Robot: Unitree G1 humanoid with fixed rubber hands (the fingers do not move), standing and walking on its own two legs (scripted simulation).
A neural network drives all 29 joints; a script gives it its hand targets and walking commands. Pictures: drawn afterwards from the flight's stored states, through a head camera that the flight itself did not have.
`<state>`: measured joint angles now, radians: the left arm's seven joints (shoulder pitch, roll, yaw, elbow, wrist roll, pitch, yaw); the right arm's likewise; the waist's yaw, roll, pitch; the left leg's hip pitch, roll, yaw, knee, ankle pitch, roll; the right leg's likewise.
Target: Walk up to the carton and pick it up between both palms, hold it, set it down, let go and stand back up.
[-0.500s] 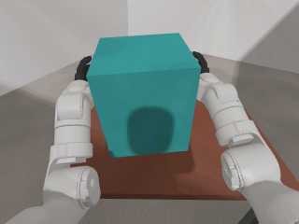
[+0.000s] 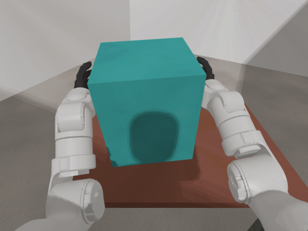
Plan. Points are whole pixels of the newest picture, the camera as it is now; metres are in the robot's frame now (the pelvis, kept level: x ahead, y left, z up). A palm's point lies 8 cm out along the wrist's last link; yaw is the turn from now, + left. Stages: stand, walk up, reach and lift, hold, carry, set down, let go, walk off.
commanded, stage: hold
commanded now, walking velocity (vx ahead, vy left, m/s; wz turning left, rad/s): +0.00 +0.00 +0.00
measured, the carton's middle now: (147, 102) +0.36 +0.00 +0.21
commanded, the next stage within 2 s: none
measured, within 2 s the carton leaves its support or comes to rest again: neither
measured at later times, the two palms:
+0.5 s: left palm (85, 90) +0.36 +0.15 +0.25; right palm (208, 83) +0.37 -0.15 +0.26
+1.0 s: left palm (83, 92) +0.36 +0.15 +0.24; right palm (205, 84) +0.37 -0.15 +0.26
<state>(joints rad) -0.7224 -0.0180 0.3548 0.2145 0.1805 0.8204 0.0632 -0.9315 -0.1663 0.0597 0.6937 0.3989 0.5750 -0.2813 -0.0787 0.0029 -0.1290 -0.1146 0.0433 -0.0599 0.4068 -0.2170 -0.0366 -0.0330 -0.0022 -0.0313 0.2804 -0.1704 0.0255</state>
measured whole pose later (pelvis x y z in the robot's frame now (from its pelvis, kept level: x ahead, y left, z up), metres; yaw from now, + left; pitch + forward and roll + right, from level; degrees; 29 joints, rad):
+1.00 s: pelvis +0.00 +0.00 +0.00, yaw +0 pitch -4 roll -2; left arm -0.73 -0.01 0.35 0.22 0.17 0.82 0.06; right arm -0.94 -0.17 0.07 0.69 0.40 0.58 -0.29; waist -0.08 0.00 -0.13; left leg -0.12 0.05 -0.06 0.41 -0.22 -0.04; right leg -0.03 0.00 -0.03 0.27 -0.17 0.02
